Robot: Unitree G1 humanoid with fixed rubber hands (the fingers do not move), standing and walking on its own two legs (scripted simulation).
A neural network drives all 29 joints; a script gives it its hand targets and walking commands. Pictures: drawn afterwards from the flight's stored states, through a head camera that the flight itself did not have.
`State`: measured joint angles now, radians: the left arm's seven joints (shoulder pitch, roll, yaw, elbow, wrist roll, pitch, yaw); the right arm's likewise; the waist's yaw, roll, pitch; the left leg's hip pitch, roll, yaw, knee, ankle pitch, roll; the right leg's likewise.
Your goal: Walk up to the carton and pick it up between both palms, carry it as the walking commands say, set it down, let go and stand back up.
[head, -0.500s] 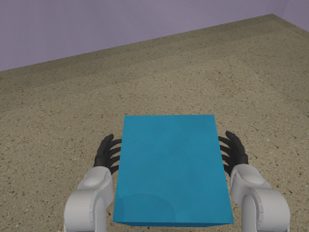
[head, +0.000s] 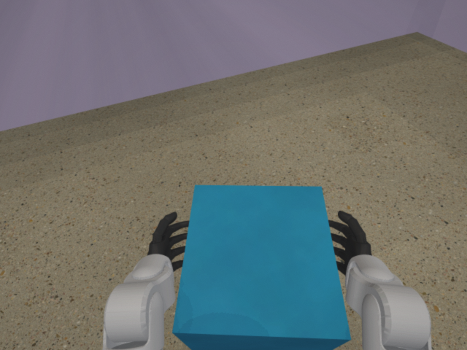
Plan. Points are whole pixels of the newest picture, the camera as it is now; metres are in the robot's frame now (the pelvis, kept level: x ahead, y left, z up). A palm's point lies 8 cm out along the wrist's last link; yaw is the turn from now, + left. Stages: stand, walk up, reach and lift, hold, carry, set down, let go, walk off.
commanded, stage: carry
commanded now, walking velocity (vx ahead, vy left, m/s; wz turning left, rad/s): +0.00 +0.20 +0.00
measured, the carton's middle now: (255, 278) +0.25 +0.00 +0.01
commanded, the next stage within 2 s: none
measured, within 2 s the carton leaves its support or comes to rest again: neither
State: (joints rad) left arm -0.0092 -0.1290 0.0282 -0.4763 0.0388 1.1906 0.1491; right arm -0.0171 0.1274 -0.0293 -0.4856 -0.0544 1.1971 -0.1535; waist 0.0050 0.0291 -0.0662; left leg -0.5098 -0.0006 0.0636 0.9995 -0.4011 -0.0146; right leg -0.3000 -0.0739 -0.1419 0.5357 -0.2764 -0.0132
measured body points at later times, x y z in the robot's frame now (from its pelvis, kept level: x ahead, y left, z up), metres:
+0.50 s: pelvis -0.06 +0.16 -0.01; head -0.05 +0.15 +0.44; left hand +0.20 +0.31 +0.08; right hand +0.20 +0.01 +0.08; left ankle -0.02 +0.22 -0.74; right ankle -0.07 +0.07 -0.73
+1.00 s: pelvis -0.12 +0.32 +0.00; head -0.10 +0.33 +0.45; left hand +0.12 +0.48 +0.07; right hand +0.14 +0.19 +0.08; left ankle -0.09 +0.41 -0.74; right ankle -0.13 +0.18 -0.67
